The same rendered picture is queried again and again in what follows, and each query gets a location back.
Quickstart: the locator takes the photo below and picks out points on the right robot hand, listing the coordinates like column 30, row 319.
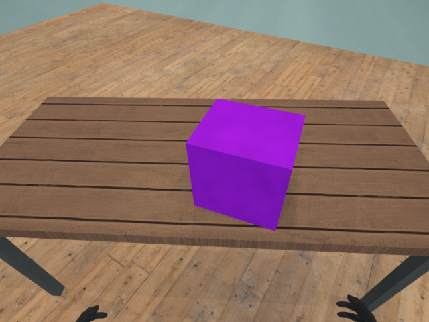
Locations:
column 354, row 304

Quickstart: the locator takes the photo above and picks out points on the left robot hand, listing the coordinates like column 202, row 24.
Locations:
column 91, row 314

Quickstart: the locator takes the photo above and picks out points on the table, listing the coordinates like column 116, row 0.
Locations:
column 115, row 169

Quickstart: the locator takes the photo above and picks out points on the carton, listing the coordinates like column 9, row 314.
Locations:
column 241, row 158

